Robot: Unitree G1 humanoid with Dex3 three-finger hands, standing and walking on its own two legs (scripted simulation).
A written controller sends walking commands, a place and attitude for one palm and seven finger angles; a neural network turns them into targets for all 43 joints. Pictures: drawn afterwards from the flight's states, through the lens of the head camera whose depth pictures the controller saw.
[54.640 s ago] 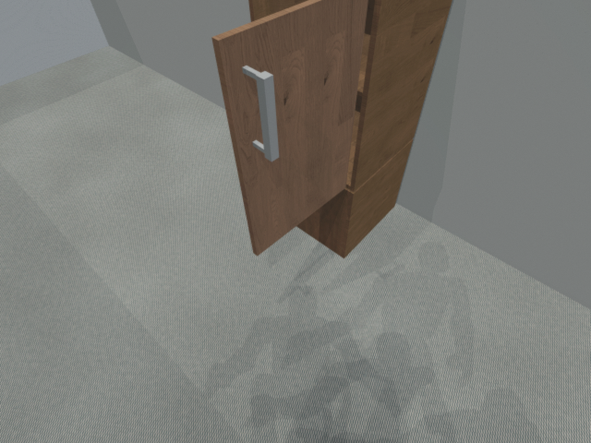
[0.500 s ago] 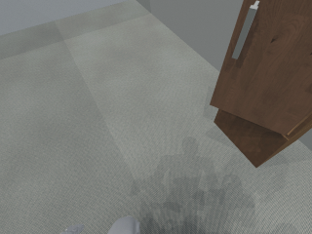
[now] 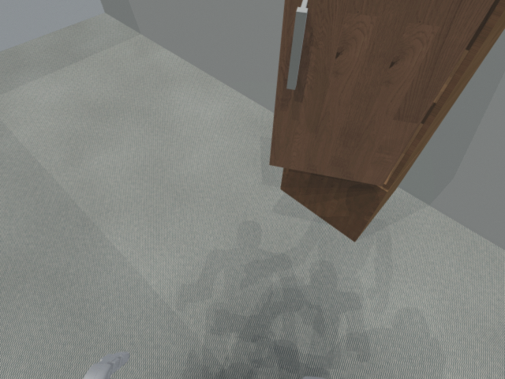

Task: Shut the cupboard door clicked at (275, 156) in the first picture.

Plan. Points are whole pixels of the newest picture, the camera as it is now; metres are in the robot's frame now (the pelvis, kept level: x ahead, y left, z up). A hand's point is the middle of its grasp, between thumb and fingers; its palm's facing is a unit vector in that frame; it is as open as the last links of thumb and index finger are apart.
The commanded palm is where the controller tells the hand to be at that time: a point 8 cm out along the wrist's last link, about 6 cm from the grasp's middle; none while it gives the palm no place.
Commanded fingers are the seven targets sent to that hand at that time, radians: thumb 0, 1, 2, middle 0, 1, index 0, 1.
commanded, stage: turn to face it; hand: left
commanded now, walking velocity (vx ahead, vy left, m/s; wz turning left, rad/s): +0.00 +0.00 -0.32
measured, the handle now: (297, 47) +0.76 -0.07 +0.11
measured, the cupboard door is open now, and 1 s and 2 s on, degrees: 29 29 29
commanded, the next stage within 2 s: take the last steps up to it in 0.28 s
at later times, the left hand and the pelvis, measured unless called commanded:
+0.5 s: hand out of the picture +0.11 +0.20 -0.18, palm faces -0.14 -0.98 -0.17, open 7.4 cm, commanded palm none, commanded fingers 0.00 0.90 0.90 -0.20 -0.30 -0.20 -0.30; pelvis +0.02 +0.02 +0.00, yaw -10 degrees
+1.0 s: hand (208, 349) +0.19 +0.09 -0.16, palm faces -0.22 -0.95 -0.20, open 7.3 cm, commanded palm none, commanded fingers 0.00 0.90 0.90 -0.20 -0.30 -0.20 -0.30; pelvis +0.10 -0.07 +0.01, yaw -13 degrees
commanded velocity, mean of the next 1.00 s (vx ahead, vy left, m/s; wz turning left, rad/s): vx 0.19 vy -0.06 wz -0.15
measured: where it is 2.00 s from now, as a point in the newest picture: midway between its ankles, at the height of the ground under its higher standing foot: (289, 349)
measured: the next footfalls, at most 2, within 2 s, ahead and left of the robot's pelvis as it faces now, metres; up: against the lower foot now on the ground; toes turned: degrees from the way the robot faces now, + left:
right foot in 0.04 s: +0.03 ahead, -0.13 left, +0.00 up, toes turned -5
left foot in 0.38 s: +0.08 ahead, +0.11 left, +0.00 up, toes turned -3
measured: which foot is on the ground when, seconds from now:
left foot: down 0.00-0.04, up 0.06-0.36, down 0.38-0.82, up 0.84-1.00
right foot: up 0.00-0.02, down 0.04-0.38, up 0.40-0.80, down 0.82-1.00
